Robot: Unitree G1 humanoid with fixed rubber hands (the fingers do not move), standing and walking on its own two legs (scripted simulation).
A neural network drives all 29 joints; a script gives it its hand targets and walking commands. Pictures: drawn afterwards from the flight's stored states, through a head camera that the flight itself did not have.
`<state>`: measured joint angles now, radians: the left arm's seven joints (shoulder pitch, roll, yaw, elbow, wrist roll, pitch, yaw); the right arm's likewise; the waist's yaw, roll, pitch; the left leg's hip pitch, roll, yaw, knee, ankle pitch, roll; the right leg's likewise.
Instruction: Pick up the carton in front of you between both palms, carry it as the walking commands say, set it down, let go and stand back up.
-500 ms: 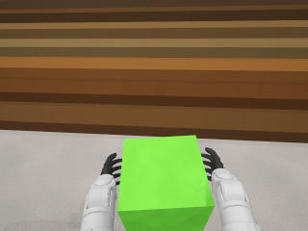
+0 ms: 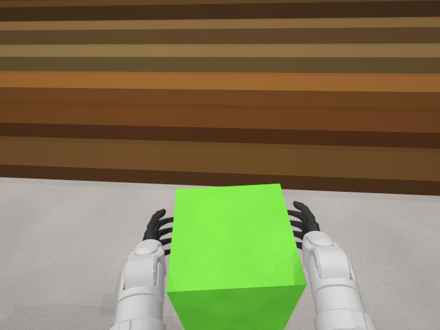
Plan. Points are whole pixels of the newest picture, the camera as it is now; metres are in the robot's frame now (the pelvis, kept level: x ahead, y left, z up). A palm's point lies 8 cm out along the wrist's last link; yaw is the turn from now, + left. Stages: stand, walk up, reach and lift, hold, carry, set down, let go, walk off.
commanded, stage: reach and lift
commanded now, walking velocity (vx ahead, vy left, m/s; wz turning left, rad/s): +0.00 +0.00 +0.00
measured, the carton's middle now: (231, 261) +0.29 +0.00 -0.04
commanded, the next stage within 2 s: hold in 0.42 s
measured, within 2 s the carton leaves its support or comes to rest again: neither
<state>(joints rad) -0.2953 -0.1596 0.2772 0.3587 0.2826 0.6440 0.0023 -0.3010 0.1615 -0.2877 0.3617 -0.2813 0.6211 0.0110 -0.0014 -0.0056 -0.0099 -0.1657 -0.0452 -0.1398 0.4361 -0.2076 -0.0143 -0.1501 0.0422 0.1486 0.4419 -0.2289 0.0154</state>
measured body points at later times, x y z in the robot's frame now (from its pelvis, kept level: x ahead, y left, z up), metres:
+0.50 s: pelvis +0.01 +0.00 +0.00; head -0.03 +0.00 +0.45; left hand +0.30 +0.15 +0.03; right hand +0.31 -0.15 +0.04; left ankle +0.02 +0.13 -0.74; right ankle +0.01 -0.13 -0.74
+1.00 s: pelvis +0.00 +0.00 +0.00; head -0.05 +0.00 +0.45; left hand +0.30 +0.15 +0.04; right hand +0.30 -0.15 +0.05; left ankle +0.02 +0.13 -0.74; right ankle +0.01 -0.13 -0.74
